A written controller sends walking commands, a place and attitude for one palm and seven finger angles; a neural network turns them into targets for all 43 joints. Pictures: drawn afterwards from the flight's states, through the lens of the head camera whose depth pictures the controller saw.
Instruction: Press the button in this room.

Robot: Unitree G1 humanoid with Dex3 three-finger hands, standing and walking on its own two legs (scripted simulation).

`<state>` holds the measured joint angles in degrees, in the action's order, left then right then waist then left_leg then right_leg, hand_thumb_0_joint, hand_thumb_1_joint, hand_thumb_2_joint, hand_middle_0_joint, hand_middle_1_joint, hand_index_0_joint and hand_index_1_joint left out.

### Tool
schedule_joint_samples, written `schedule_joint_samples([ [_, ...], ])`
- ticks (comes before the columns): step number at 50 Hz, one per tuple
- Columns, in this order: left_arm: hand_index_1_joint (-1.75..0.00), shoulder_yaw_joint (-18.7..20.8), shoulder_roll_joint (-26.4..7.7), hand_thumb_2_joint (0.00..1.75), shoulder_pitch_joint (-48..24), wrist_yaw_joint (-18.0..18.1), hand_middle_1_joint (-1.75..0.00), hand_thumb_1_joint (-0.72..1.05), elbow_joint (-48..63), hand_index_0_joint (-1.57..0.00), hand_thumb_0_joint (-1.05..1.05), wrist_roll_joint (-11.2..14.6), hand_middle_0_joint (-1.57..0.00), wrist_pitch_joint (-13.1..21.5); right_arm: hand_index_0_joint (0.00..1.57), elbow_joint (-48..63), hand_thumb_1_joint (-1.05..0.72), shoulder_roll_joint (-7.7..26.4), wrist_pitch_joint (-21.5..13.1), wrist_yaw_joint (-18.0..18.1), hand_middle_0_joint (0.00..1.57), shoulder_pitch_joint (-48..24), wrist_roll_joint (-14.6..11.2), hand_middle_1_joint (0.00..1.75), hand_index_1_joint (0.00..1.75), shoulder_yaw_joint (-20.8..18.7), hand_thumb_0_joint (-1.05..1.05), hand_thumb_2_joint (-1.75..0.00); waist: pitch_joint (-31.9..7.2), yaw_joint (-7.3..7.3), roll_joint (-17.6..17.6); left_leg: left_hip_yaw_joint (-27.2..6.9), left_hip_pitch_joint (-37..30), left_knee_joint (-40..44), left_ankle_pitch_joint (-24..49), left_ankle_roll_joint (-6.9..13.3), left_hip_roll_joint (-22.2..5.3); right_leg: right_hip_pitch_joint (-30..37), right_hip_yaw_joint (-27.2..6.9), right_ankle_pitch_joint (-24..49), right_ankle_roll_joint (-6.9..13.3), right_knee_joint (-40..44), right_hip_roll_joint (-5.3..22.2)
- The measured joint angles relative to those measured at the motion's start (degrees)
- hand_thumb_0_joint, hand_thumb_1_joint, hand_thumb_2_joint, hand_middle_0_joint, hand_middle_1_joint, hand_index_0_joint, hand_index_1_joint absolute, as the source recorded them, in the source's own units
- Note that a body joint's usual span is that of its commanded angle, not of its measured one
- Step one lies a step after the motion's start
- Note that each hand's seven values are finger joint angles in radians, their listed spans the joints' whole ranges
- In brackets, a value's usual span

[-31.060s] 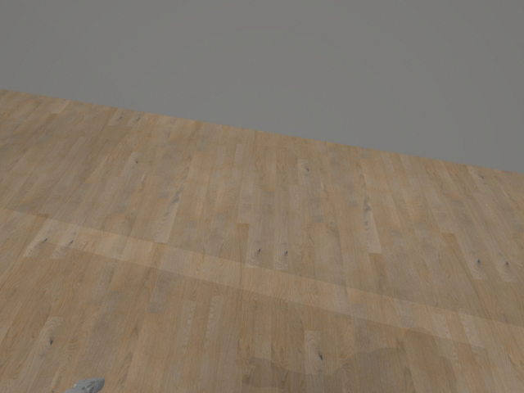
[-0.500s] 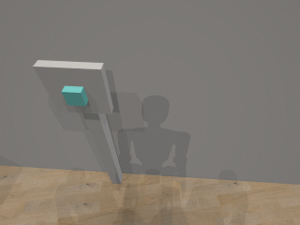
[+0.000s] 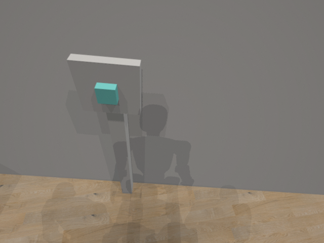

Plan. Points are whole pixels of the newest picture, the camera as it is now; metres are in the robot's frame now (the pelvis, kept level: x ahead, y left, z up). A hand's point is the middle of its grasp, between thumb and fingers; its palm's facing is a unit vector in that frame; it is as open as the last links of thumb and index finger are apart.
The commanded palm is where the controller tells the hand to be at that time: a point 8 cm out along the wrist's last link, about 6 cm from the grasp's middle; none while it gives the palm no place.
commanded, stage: come to a stop and stand still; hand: left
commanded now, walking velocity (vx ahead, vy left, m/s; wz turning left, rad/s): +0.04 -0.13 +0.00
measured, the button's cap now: (107, 93) +0.48 +0.20 +0.09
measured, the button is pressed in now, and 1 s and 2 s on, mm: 0 0 0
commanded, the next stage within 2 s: look again from close up in 0.80 s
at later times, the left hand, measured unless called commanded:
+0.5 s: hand out of the picture -0.01 +0.10 -0.18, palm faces +0.05 -0.99 -0.15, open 7.3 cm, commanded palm none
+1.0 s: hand out of the picture -0.02 +0.10 -0.17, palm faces +0.05 -0.99 -0.17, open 7.3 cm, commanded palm none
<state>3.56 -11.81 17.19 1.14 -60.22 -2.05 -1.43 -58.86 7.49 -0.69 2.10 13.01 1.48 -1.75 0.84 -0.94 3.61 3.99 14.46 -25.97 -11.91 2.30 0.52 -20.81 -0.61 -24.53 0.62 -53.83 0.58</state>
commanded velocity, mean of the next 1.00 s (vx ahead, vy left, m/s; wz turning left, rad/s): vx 0.00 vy -0.01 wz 0.00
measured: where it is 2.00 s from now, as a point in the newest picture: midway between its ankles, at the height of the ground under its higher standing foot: outside the picture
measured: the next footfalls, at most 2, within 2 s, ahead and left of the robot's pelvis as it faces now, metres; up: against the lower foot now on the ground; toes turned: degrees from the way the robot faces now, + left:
right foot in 0.22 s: +0.01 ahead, -0.13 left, +0.00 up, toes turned -3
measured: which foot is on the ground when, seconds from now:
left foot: down 0.00-1.00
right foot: up 0.00-0.20, down 0.22-1.00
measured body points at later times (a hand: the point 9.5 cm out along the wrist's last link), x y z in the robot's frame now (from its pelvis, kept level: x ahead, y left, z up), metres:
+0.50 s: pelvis +0.01 -0.05 +0.00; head +0.03 -0.05 +0.45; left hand -0.01 +0.15 -0.16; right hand -0.03 -0.24 -0.16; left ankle +0.02 +0.10 -0.74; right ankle -0.03 -0.14 -0.74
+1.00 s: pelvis +0.02 -0.05 +0.00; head +0.04 -0.05 +0.45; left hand -0.02 +0.15 -0.16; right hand +0.03 -0.28 -0.16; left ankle +0.01 +0.09 -0.73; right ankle -0.03 -0.14 -0.74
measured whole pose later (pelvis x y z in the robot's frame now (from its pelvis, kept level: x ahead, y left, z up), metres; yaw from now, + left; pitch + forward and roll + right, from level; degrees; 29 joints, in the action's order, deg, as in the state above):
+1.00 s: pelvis +0.02 -0.05 +0.00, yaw -1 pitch +0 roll -1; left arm 0.1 -4.6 21.7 3.2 -63.6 -1.7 3.3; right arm -62.1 9.5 0.1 1.9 14.7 0.2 -1.0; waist 2.2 -0.7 -1.6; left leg 0.7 16.8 -37.4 -18.6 -0.2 -3.5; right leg -7.3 2.9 -17.5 2.9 -24.9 -3.2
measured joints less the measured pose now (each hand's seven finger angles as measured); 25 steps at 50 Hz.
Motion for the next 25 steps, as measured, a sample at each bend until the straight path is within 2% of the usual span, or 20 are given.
schedule_joint_samples([
  [3, -0.3, -0.2, 0.7, 0.9, 0.4, -0.5, -0.3, 0.92, 0.4, -0.2, 0.0, -0.1, -0.2, -0.4, 0.2, -0.4, -0.94, 0.2, -0.1, -0.1, 0.2, 1.2, 0.1, 0.3, 0.3, 0.1, 0.0, -0.9, -0.6, 0.63, -0.6, 0.3, -0.4, 2.4, 1.4, 0.0, -0.4, -0.1, 0.9, 0.6, -0.4, 0.9, 0.2],
  [5, -0.3, -0.4, 1.4, 0.9, 0.3, -0.7, -0.3, 0.92, 0.6, -0.2, 0.0, 0.0, -0.2, -0.6, 0.2, -0.7, -0.94, 0.3, -0.1, -0.1, 0.2, 2.0, 0.2, 0.3, 0.3, 0.0, 0.0, -0.9, -0.5, 1.2, -1.0, 0.4, -0.4, 3.1, 1.9, -0.1, -0.7, 0.9, 1.5, -0.2, -0.6, 4.4, 0.5],
  [8, -0.3, -0.8, 2.5, 0.9, -0.2, -0.7, -0.3, 0.92, 0.5, -0.2, 0.0, 0.3, -0.2, -0.3, 0.2, -1.6, -0.92, 0.5, 0.2, -0.3, 0.2, 3.2, 0.3, 0.3, 0.3, -0.1, 0.0, -0.9, 0.0, 2.2, -1.8, 0.1, 0.2, 2.8, 1.9, -0.6, -1.1, 3.8, 2.0, -0.6, -0.5, 12.9, 0.7],
  [11, -0.3, -1.1, 2.7, 0.9, -0.5, -0.1, -0.3, 0.93, 0.0, -0.2, 0.01, 0.4, -0.2, 0.7, 0.2, -3.1, -0.92, 0.2, 0.4, -0.4, 0.2, 4.9, -0.1, 0.3, 0.3, 0.0, 0.0, -0.9, 0.2, 2.36, -1.4, 0.2, 1.4, 0.2, 0.6, -1.6, -0.8, 8.7, 1.8, 6.4, -0.3, 25.5, 1.2],
  [12, -0.3, -1.3, 2.9, 0.9, -0.9, 0.1, -0.3, 0.93, -0.6, -0.2, 0.01, 0.6, -0.2, 1.2, 0.2, -3.8, -0.91, 0.2, 0.5, -0.4, 0.2, 5.1, -0.4, 0.3, 0.3, 0.0, 0.0, -0.9, 0.7, 2.25, -1.9, 0.1, 1.5, -1.1, 0.0, -2.0, -1.2, 9.2, 1.9, 8.3, -0.4, 26.3, 0.9],
  [16, -0.3, -2.4, 4.0, 0.9, -0.3, 0.4, -0.3, 0.94, -2.5, -0.2, 0.01, 1.1, -0.2, 2.2, 0.2, -6.5, -0.91, 0.0, 1.2, -0.6, 0.2, 6.4, -0.6, 0.3, 0.29, 0.6, 0.0, -0.9, 0.8, 2.55, -4.0, -1.3, 0.0, -1.1, -0.6, -3.3, -2.6, 11.4, 3.2, 7.1, 0.5, 26.8, -0.6],
  [25, -0.3, -3.3, 6.2, 0.9, 1.4, 0.7, -0.3, 0.93, -4.3, -0.2, 0.01, 1.6, -0.2, 2.8, 0.2, -8.7, -0.91, -2.6, 0.4, -0.3, 0.2, 6.3, -0.9, 0.3, 0.29, 1.8, 0.0, -0.9, 1.3, 1.64, -3.6, -2.3, -2.1, 0.4, -0.6, -4.8, -3.9, 13.9, 4.1, 6.9, 2.0, 28.8, -2.1],
])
